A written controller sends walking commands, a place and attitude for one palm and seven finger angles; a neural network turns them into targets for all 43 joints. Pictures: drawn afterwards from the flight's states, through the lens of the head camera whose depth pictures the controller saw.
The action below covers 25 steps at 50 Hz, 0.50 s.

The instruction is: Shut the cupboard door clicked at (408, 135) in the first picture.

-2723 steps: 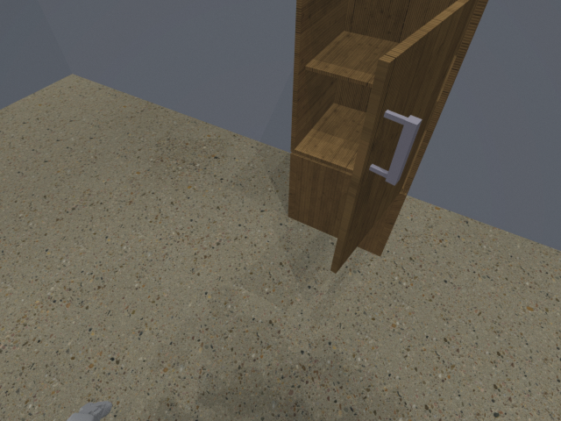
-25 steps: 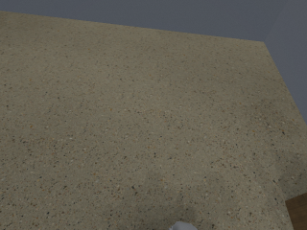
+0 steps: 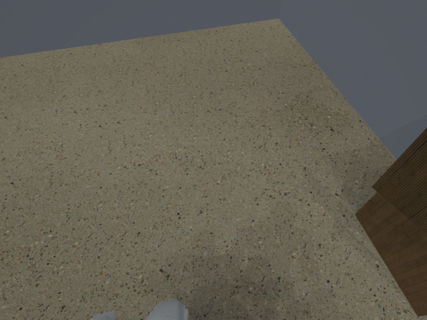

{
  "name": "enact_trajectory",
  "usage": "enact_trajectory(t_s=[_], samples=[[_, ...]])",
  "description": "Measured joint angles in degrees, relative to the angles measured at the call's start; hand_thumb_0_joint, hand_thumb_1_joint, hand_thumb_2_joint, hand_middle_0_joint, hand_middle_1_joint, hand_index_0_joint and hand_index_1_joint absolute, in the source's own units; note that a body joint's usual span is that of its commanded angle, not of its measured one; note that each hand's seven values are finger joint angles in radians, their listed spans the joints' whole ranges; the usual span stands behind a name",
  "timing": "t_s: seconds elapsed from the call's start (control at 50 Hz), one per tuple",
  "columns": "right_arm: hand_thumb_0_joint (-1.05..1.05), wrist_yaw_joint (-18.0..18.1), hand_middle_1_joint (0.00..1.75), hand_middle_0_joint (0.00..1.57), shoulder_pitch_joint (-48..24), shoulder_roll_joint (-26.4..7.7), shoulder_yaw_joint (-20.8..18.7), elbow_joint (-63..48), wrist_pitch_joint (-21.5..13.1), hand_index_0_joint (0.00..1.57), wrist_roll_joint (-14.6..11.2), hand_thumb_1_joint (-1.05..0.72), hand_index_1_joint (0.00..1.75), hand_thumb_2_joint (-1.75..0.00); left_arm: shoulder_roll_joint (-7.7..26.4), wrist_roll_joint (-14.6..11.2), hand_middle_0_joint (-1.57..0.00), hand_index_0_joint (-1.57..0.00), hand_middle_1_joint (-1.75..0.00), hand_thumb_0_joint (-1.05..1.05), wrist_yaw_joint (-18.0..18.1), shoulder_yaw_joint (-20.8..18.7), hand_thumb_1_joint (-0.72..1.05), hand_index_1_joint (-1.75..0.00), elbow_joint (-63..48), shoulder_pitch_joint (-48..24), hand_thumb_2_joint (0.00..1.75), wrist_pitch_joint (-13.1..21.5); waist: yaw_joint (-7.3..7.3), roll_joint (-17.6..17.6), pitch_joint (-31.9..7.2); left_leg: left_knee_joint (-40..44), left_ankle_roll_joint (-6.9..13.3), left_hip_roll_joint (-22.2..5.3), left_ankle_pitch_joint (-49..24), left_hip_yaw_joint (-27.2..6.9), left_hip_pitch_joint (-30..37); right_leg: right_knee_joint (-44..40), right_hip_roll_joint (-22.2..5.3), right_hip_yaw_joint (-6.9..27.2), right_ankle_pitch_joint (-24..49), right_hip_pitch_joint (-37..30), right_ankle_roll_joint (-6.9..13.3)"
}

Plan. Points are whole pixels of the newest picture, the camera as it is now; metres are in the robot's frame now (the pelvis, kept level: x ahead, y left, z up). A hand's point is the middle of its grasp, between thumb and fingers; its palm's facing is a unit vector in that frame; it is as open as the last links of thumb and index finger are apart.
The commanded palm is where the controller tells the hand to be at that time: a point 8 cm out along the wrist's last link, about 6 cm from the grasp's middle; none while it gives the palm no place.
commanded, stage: turn to face it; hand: left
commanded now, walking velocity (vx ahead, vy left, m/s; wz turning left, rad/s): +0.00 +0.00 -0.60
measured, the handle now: out of the picture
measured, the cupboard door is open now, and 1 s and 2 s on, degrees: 19 19 19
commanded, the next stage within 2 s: take the last steps up to it in 1.50 s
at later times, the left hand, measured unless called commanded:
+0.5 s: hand (140, 302) +0.17 +0.18 -0.16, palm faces -0.27 -0.92 -0.30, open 7.4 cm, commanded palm none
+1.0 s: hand (163, 276) +0.22 +0.14 -0.16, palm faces -0.53 -0.82 -0.22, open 7.4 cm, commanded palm none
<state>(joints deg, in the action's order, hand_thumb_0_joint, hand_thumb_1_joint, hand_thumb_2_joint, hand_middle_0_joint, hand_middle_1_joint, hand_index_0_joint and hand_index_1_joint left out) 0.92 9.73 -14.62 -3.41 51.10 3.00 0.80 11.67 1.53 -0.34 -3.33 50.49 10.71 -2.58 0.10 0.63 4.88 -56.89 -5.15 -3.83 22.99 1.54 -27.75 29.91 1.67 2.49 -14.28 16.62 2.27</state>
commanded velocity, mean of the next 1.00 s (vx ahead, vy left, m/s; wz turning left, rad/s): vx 0.00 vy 0.00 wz -0.60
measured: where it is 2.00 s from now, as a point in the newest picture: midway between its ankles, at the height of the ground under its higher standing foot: outside the picture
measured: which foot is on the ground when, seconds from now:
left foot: up 0.00-0.12, down 0.14-0.42, up 0.44-0.76, down 0.78-1.00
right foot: down 0.00-0.14, up 0.16-0.40, down 0.42-0.78, up 0.80-1.00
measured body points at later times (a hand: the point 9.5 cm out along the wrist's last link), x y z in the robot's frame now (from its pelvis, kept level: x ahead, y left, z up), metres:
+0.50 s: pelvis +0.01 -0.01 -0.02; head +0.05 -0.04 +0.43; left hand +0.18 +0.23 -0.14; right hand -0.01 -0.28 -0.17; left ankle +0.01 +0.15 -0.70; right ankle -0.02 -0.11 -0.74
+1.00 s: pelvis +0.03 +0.01 +0.00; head +0.07 -0.01 +0.45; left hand +0.25 +0.18 -0.14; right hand -0.05 -0.24 -0.13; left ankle +0.10 +0.11 -0.74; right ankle -0.06 -0.09 -0.68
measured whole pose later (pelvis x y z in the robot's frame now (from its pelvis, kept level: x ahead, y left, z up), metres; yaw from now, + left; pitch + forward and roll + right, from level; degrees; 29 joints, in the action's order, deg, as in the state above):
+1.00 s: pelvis +0.03 +0.01 +0.00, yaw -36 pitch +1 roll -2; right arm 1.5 11.9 -11.9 -1.1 50.1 0.5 2.0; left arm 15.2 1.2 -2.4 -5.5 50.6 9.5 -4.7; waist -0.9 0.0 5.1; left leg -29.9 -1.3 -7.7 15.8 7.7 -14.2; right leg 55.3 -0.1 -2.7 -27.2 25.4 -2.3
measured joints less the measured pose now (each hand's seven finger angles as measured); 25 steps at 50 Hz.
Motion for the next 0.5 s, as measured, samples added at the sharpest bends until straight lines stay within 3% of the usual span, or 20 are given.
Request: enact_trajectory(t_s=[0.08,0.12,0.16,0.2,0.24,0.28,0.32,0.4,0.44,0.5], samples=[[0.0,0.05,0.3,0.2,-0.66,1.15,0.42,-0.97,-0.69,0.2,-0.38,-0.91,0.3,-0.9,0.1,0.19,-0.21,-0.2,-0.3,0.0,-0.25,-0.34,0.9,-0.3,0.46,0.75,0.9,-0.44,-0.83,-1.66,-0.7,11.8,0.61,1.43,-0.42,-0.3,4.44,0.66,0.82,2.92,0.03,0.99,-0.64],[0.0,0.21,0.3,0.2,-0.49,1.5,0.87,-1.45,-1.54,0.2,-0.5,-0.91,0.3,-0.9,0.37,-0.11,-0.21,-0.2,-0.3,0.01,-0.27,-0.65,0.9,-0.3,0.64,1.17,0.9,-0.83,-1.0,-2.05,-1.36,21.21,1.18,1.81,-4.24,-0.17,8.46,2.41,1.64,4.23,-0.72,2.19,-1.31],[0.0,0.48,0.3,0.2,-0.13,1.71,1.27,-1.92,-2.5,0.2,-0.06,-0.91,0.3,-0.9,0.92,-0.55,-0.21,-0.2,-0.3,0.01,-0.46,-0.96,0.9,-0.3,0.6,1.23,0.9,-1.3,-0.81,-1.93,-1.74,24.76,3.23,1.06,-8.41,-0.08,9.58,7.91,2.52,4.08,-5.86,4.93,-1.81],[0.0,0.55,0.3,0.2,0.12,2.7,1.94,-1.91,-2.7,0.2,0.57,-0.91,0.3,-0.9,2.12,-0.33,-0.21,-0.2,-0.3,0.01,-0.86,-1.52,0.9,-0.3,0.89,0.65,0.9,-1.68,-1.0,-3.06,-0.95,23.47,3.94,0.54,-6.66,1.53,10.13,19.2,1.9,2.01,-12.57,8.46,-2.71],[0.0,0.63,0.3,0.2,0.86,3.25,2.35,-1.88,-2.63,0.2,0.98,-0.91,0.3,-0.9,2.88,-0.24,-0.21,-0.2,-0.3,0.01,-1.38,-2.14,0.91,-0.3,0.99,0.06,0.9,-2.0,-1.11,-2.97,-0.46,24.59,3.79,-0.53,-6.06,2.54,11.57,27.86,0.93,-0.71,-13.81,10.83,-3.67],[0.0,0.73,0.3,0.2,1.36,3.3,2.43,-1.64,-2.39,0.2,1.2,-0.91,0.3,-0.9,3.18,-0.28,-0.2,-0.2,-0.3,0.01,-1.78,-2.42,0.91,-0.3,0.62,-0.4,0.9,-2.18,-1.25,-2.05,0.05,25.94,3.43,-1.89,-6.4,3.43,12.87,29.52,-0.3,-3.21,-13.85,11.04,-4.3],[0.0,0.69,0.3,0.2,1.69,3.01,2.23,-1.3,-2.29,0.2,1.31,-0.9,0.3,-0.9,3.2,-0.33,-0.2,-0.2,-0.3,0.01,-2.0,-2.39,0.91,-0.3,0.15,-0.71,0.9,-2.15,-1.21,-0.75,0.51,26.38,2.98,-3.39,-6.43,4.44,13.75,25.45,-1.17,-5.03,-13.34,9.4,-4.42],[0.0,0.21,0.3,0.2,2.33,1.71,1.42,-0.74,-1.87,0.2,1.04,-0.9,0.3,-0.9,3.16,-0.39,-0.2,-0.2,-0.3,0.01,-2.25,-1.98,0.91,-0.3,-0.54,-0.96,0.9,-1.42,-0.74,1.51,0.77,23.07,1.42,-6.19,-4.0,6.86,13.78,11.45,-1.66,-7.23,-7.49,3.42,-3.56],[0.0,-0.07,0.3,0.2,2.88,0.9,0.84,-0.57,-1.36,0.2,0.53,-0.9,0.3,-0.9,3.57,-0.17,-0.2,-0.2,-0.3,0.01,-2.13,-1.75,0.91,-0.3,-0.96,-0.72,0.9,-0.25,-0.67,1.47,0.12,16.74,0.8,-6.51,0.35,7.22,11.4,5.02,-1.83,-6.67,-3.05,0.88,-1.51],[0.0,0.49,0.3,0.2,1.43,-0.93,0.14,0.61,0.4,0.2,0.08,-0.9,0.3,-0.9,2.31,-0.26,-0.2,-0.2,-0.3,0.0,-0.94,-1.09,0.91,-0.3,-0.5,-1.32,0.9,0.59,-0.38,2.9,0.91,0.5,0.86,-3.66,6.98,1.73,4.88,7.05,-0.86,-5.67,-4.55,1.99,0.05]])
